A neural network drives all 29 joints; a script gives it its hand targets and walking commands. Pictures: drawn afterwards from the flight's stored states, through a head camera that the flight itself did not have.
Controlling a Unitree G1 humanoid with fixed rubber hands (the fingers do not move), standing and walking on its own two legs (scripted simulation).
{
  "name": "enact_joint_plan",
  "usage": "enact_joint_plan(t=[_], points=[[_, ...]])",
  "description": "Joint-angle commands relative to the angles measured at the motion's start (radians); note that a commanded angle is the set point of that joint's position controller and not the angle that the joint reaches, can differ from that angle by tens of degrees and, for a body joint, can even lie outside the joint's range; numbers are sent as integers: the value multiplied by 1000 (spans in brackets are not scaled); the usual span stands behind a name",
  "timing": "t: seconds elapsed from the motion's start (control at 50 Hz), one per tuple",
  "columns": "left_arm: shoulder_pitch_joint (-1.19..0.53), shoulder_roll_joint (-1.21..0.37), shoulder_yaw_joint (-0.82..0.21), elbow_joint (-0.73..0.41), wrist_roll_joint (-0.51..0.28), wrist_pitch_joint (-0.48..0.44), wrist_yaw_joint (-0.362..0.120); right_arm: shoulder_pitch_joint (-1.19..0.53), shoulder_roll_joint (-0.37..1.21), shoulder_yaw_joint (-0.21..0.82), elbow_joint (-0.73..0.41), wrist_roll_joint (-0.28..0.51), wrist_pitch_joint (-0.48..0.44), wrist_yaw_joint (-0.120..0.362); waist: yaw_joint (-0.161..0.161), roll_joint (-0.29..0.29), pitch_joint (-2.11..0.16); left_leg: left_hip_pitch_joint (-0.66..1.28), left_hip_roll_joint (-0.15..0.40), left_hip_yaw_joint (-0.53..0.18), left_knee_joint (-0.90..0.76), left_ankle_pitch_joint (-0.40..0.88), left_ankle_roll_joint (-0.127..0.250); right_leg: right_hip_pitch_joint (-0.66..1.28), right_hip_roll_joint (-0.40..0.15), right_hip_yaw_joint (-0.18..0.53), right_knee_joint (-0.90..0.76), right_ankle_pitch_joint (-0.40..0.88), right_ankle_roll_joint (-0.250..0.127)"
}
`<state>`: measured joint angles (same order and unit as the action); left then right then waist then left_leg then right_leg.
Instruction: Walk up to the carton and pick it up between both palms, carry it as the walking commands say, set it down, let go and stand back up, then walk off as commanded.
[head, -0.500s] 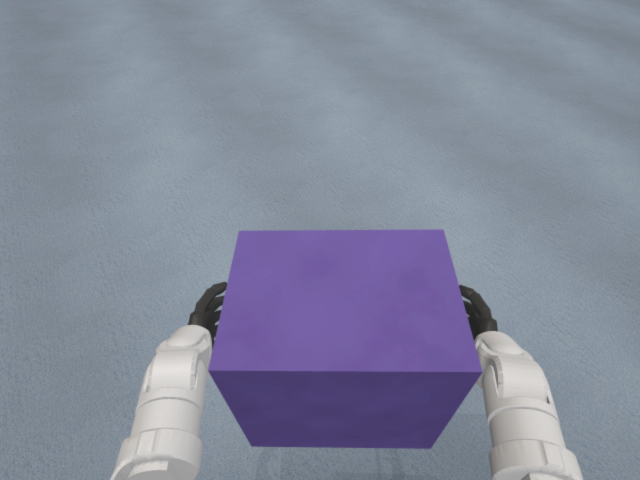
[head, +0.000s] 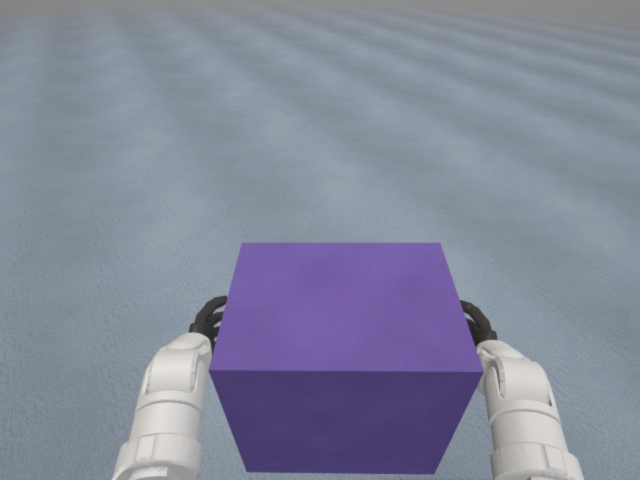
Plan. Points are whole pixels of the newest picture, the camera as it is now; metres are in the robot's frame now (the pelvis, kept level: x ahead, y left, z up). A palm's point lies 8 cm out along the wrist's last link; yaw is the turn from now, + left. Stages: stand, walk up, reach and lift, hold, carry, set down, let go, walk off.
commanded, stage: reach and lift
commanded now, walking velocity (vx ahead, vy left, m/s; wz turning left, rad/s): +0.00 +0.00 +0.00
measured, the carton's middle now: (340, 361) +0.32 -0.01 +0.00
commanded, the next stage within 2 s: hold in 0.88 s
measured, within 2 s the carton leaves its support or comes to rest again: neither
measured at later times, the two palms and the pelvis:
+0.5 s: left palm (202, 345) +0.31 +0.18 +0.04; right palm (479, 350) +0.30 -0.20 +0.05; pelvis +0.01 +0.00 +0.00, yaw +0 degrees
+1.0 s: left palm (202, 354) +0.30 +0.17 +0.04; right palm (483, 360) +0.29 -0.20 +0.04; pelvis +0.01 +0.00 +0.01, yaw +0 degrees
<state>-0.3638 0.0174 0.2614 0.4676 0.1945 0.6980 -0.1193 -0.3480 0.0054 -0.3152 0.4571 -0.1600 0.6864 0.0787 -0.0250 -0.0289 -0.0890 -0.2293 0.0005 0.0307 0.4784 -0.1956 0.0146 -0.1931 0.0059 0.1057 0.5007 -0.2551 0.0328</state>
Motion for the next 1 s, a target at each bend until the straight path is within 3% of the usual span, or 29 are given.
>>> enact_joint_plan(t=[0.0,0.04,0.06,0.12,0.14,0.16,0.18,0.2,0.22,0.24,0.3,0.34,0.38,0.4,0.42,0.44,0.52,0.58,0.62,0.66,0.68,0.74,0.78,0.84,0.88,0.9,0.92,0.94,0.98], points=[[-675,-995,-521,-221,-231,-26,-202,-749,966,562,-214,236,-20,289,120,17,-159,422,-46,-86,-115,39,-19,-134,64,-56,-172,-34,-29],[-678,-1002,-526,-222,-224,-23,-205,-752,963,558,-199,234,-18,290,117,46,-156,407,-53,-73,-117,39,-26,-122,62,-59,-173,-31,-29],[-688,-992,-525,-243,-229,-26,-201,-751,964,566,-210,235,-20,294,125,19,-163,421,-48,-81,-117,62,-26,-121,63,-54,-172,-7,-27],[-667,-1003,-551,-271,-240,-24,-202,-711,982,595,-247,245,-17,290,117,28,-217,432,-59,-67,-105,140,-27,-92,60,-47,-174,62,-26],[-641,-1008,-554,-272,-241,-24,-201,-715,981,603,-250,255,-22,291,132,20,-220,453,-54,-73,-103,170,-32,-102,68,-52,-172,66,-27],[-651,-1024,-569,-290,-251,-24,-201,-706,982,600,-261,250,-23,290,102,30,-243,467,-55,-78,-100,185,-35,-107,67,-48,-174,84,-30],[-624,-1018,-570,-291,-253,-26,-200,-728,978,619,-294,268,-31,288,119,36,-245,464,-54,-79,-99,198,-33,-94,68,-50,-171,96,-30],[-606,-1028,-584,-306,-256,-20,-199,-693,973,628,-301,266,-24,285,104,34,-242,465,-53,-79,-97,237,-32,-80,70,-50,-168,136,-26],[-587,-1021,-586,-321,-257,-18,-200,-692,979,641,-332,275,-28,281,121,35,-294,481,-57,-81,-93,288,-36,-49,72,-45,-166,182,-26],[-597,-1027,-597,-336,-263,-15,-197,-668,965,626,-325,262,-24,279,98,38,-302,484,-53,-85,-96,290,-38,-50,73,-47,-170,180,-27],[-528,-995,-572,-322,-245,-3,-191,-640,950,637,-339,264,-12,272,129,9,-262,484,-55,-84,-106,309,-35,-51,80,-47,-173,179,-25],[-506,-998,-569,-299,-237,9,-194,-569,943,610,-291,231,2,265,95,24,-227,462,-63,-77,-121,270,-37,-41,71,-37,-191,173,-27],[-526,-975,-571,-338,-232,2,-193,-531,952,602,-260,230,5,269,101,25,-211,453,-55,-84,-125,279,-35,-34,74,-41,-191,176,-28],[-509,-999,-576,-333,-241,4,-196,-525,935,596,-266,228,6,268,76,29,-211,458,-54,-82,-126,287,-38,-21,76,-40,-195,180,-29],[-504,-991,-570,-332,-237,1,-197,-548,941,610,-301,237,-4,266,99,22,-220,449,-58,-85,-125,304,-36,-12,75,-37,-194,201,-29],[-506,-1007,-584,-338,-243,-2,-195,-552,947,623,-318,242,-4,268,82,36,-229,460,-60,-87,-124,306,-36,-20,71,-34,-193,214,-28],[-471,-997,-627,-421,-260,-9,-186,-523,940,662,-402,258,-14,260,80,38,-298,509,-60,-101,-112,462,-44,6,85,-34,-183,309,-22],[-454,-992,-651,-460,-263,-7,-179,-495,918,684,-439,263,-15,253,76,63,-281,504,-58,-101,-116,453,-48,13,84,-32,-187,287,-29],[-464,-979,-630,-411,-243,-3,-173,-482,894,654,-382,238,-7,253,74,48,-215,488,-49,-105,-130,343,-46,-27,78,-30,-202,175,-34],[-459,-976,-633,-413,-241,-5,-178,-490,909,673,-403,250,-9,254,80,50,-213,438,-63,-88,-132,294,-38,2,75,-28,-197,194,-35],[-459,-970,-623,-409,-235,-8,-177,-508,902,681,-420,247,-11,255,85,13,-212,448,-65,-96,-130,298,-35,-5,75,-31,-195,203,-31],[-453,-965,-628,-394,-237,-4,-179,-509,915,686,-413,252,-5,250,87,29,-198,437,-63,-90,-132,256,-31,-8,70,-29,-195,173,-31],[-469,-961,-627,-410,-237,-3,-178,-488,913,676,-376,251,-4,256,86,47,-186,443,-60,-90,-138,259,-34,-23,72,-35,-199,155,-34],[-419,-973,-644,-416,-243,4,-181,-468,905,686,-416,258,1,253,87,52,-206,446,-63,-87,-135,300,-39,9,79,-33,-201,187,-34],[-422,-972,-637,-396,-245,5,-182,-472,905,687,-418,250,2,252,79,25,-201,457,-62,-95,-138,275,-34,-14,76,-33,-204,166,-33],[-438,-970,-653,-429,-252,2,-184,-456,921,699,-425,256,5,252,83,50,-220,440,-69,-85,-139,273,-33,19,75,-32,-201,186,-35],[-432,-961,-643,-430,-253,-1,-185,-474,917,702,-436,257,2,252,78,9,-223,453,-64,-94,-135,295,-30,9,78,-35,-195,197,-32],[-428,-970,-651,-431,-249,0,-183,-460,914,701,-431,257,3,252,75,59,-220,460,-66,-90,-136,298,-34,4,74,-32,-198,193,-35],[-412,-971,-645,-423,-251,6,-185,-445,915,701,-430,257,6,250,83,40,-214,461,-64,-93,-135,309,-33,-3,76,-31,-201,196,-34]])
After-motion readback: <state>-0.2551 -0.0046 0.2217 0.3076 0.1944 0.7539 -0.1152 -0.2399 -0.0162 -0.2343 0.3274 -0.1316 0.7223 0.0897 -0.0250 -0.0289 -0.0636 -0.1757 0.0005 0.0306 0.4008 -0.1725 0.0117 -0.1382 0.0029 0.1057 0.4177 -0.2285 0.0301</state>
